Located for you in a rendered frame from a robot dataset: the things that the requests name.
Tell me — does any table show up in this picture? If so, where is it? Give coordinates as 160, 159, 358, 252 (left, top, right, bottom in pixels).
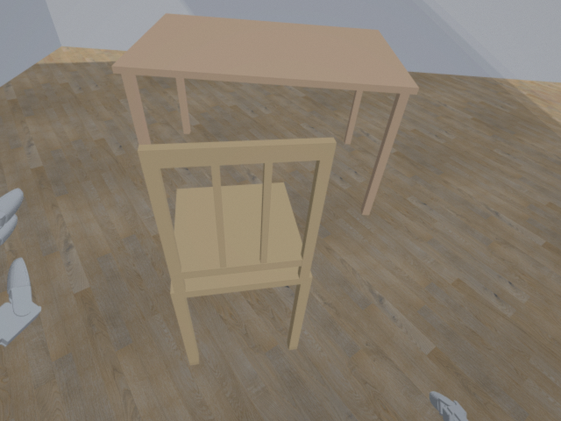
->
111, 13, 419, 215

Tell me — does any chair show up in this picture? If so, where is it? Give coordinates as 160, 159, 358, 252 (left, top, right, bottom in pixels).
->
138, 138, 337, 366

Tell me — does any right robot hand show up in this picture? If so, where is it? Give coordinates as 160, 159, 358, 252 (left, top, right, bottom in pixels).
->
430, 391, 468, 421

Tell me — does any left robot hand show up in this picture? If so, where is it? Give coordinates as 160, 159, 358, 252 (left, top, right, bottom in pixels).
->
0, 188, 41, 346

